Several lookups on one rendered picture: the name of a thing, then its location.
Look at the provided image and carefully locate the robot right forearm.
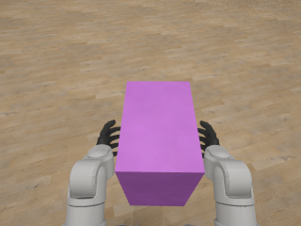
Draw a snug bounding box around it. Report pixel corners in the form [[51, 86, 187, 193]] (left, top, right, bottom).
[[203, 145, 261, 226]]

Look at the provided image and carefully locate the robot left hand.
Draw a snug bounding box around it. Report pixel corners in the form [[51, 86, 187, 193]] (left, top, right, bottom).
[[96, 120, 121, 156]]

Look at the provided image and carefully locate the carton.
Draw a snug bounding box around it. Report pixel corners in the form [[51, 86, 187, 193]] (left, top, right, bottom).
[[115, 81, 205, 206]]

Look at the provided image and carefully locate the robot right hand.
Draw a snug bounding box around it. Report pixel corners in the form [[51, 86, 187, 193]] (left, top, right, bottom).
[[198, 121, 220, 158]]

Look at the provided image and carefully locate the robot left forearm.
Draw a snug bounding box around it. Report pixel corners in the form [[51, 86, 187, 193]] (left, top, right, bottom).
[[61, 144, 115, 226]]

